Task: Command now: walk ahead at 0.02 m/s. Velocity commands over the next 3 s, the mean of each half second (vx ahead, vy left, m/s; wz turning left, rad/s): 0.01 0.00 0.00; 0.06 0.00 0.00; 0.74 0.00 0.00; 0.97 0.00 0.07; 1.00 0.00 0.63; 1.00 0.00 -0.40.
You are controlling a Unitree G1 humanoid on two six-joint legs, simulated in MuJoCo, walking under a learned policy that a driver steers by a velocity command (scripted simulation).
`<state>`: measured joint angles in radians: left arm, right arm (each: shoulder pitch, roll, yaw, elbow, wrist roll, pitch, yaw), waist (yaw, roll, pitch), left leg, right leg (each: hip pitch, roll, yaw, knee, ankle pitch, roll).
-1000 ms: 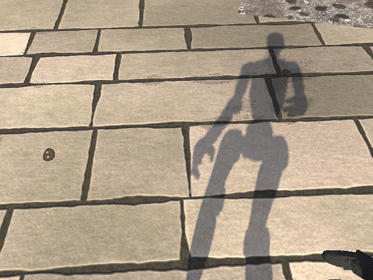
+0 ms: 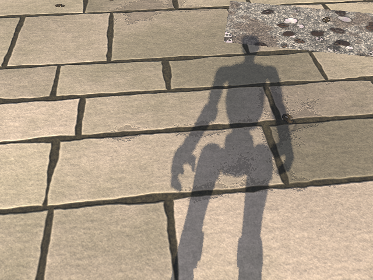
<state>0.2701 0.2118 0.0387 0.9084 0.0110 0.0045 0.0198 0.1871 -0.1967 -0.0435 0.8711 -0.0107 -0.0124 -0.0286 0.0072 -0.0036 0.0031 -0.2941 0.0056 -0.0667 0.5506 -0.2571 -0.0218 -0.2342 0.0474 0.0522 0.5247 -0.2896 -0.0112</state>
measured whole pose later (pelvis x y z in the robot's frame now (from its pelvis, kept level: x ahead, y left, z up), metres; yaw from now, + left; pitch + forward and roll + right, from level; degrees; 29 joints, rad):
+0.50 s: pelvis +0.01 +0.01 +0.00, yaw +0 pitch -2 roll +0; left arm 0.25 0.18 0.05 1.04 0.00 0.01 0.04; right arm 0.19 -0.19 -0.06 1.01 0.00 0.00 -0.03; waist 0.00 0.00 0.04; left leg -0.22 -0.02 -0.06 0.52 -0.27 0.00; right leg -0.16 0.02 0.06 0.51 -0.31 0.01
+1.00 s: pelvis +0.02 +0.01 +0.00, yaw +1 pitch -1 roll +0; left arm 0.37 0.17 0.05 1.08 -0.02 -0.03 0.05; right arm 0.28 -0.18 -0.05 1.07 0.03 -0.02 -0.03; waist 0.01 0.00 -0.01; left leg -0.29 -0.02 -0.03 0.66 -0.45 0.02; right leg -0.18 0.01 0.04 0.54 -0.44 -0.04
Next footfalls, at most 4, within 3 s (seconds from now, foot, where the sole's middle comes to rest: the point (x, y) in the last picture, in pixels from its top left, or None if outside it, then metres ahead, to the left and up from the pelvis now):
1.64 right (209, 264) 0.58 -0.06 -0.77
2.14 left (152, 163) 1.04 0.18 -0.77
2.62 right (160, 95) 1.51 0.17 -0.77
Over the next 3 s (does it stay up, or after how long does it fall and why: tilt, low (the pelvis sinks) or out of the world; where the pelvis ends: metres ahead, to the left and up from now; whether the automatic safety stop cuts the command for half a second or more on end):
stays up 1.61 0.30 -0.01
